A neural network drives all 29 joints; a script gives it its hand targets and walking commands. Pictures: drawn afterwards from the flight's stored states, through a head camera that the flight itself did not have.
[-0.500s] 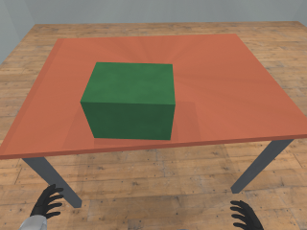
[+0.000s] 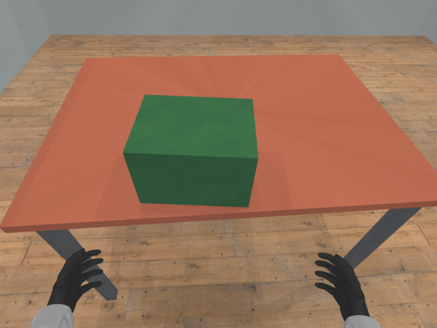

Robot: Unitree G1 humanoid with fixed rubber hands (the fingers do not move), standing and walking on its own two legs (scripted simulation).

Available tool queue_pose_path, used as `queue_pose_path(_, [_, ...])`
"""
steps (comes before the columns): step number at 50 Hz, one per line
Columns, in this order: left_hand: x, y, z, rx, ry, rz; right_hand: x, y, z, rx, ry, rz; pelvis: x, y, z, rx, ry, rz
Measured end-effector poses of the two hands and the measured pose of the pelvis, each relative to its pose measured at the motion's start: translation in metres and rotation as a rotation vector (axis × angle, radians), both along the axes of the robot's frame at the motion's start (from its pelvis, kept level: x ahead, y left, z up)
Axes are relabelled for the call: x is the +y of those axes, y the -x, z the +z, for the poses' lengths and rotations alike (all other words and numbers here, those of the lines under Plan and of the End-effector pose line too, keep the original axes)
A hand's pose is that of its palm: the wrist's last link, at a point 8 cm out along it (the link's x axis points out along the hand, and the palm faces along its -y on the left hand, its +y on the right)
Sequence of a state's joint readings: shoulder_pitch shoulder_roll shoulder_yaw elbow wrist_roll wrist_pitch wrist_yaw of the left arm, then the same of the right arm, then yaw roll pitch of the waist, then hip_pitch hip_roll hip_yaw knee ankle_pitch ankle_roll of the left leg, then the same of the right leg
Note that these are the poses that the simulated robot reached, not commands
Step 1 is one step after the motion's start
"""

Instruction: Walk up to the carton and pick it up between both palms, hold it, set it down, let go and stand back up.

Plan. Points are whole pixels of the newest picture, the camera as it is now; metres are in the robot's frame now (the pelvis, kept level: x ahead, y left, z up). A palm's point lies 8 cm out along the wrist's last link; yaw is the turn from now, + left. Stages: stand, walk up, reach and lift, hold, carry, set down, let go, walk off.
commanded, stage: reach and lift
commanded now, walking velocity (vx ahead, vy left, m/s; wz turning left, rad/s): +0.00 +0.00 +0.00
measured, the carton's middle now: (196, 150) +0.50 +0.05 +0.02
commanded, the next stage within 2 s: none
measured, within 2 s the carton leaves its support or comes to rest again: neither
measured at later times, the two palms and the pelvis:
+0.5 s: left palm (67, 271) +0.22 +0.26 +0.03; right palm (333, 266) +0.21 -0.19 +0.04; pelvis +0.01 +0.00 +0.00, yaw +0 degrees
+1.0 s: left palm (80, 205) +0.32 +0.25 +0.07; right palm (313, 205) +0.30 -0.16 +0.09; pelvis +0.01 +0.00 +0.00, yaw +0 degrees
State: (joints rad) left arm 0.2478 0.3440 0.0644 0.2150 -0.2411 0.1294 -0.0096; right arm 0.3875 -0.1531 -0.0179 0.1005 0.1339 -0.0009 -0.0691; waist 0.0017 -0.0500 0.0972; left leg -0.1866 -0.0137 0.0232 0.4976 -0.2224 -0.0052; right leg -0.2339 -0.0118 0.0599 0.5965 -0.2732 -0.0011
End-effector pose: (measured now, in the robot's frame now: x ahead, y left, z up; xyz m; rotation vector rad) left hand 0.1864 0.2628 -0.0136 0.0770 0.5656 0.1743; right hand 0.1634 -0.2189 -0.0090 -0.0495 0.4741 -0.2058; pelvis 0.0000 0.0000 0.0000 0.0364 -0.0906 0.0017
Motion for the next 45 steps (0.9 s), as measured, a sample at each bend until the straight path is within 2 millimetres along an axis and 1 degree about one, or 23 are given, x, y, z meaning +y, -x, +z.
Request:
queue_pose_path(4, [-0.004,-0.008,0.008,-0.039,0.021,0.0,0.005,-0.007,0.01,-0.036,-0.029,0.001,-0.001,-0.003,0.001,0.008,-0.002,0.0])
queue_pose_path(10, [-0.008,-0.021,0.025,-0.128,0.036,-0.027,0.015,-0.018,0.027,-0.103,-0.061,-0.011,-0.001,-0.007,0.002,0.014,-0.001,0.0])
queue_pose_path(15, [-0.007,-0.026,0.034,-0.17,0.047,-0.036,0.023,-0.023,0.037,-0.144,-0.088,-0.01,0.001,-0.007,0.002,0.015,0.001,0.0])
queue_pose_path(19, [-0.006,-0.026,0.038,-0.186,0.059,-0.034,0.026,-0.028,0.041,-0.15,-0.106,-0.017,0.002,-0.006,0.002,0.014,0.003,0.0])
queue_pose_path(23, [-0.007,-0.028,0.038,-0.181,0.081,-0.028,0.03,-0.04,0.044,-0.146,-0.111,0.0,0.002,-0.006,0.002,0.013,0.003,0.0])
queue_pose_path(27, [-0.009,-0.036,0.041,-0.184,0.098,-0.029,0.034,-0.057,0.052,-0.166,-0.112,0.022,0.002,-0.006,0.002,0.014,0.003,0.0])
queue_pose_path(32, [-0.013,-0.054,0.051,-0.211,0.107,-0.046,0.039,-0.079,0.066,-0.206,-0.108,0.046,0.002,-0.007,0.002,0.014,0.003,0.0])
queue_pose_path(38, [-0.02,-0.084,0.069,-0.25,0.119,-0.073,0.046,-0.099,0.081,-0.238,-0.108,0.073,0.002,-0.007,0.002,0.014,0.003,0.0])
queue_pose_path(45, [-0.019,-0.117,0.084,-0.264,0.134,-0.069,0.053,-0.123,0.097,-0.277,-0.107,0.098,0.002,-0.009,0.002,0.018,0.003,0.0])
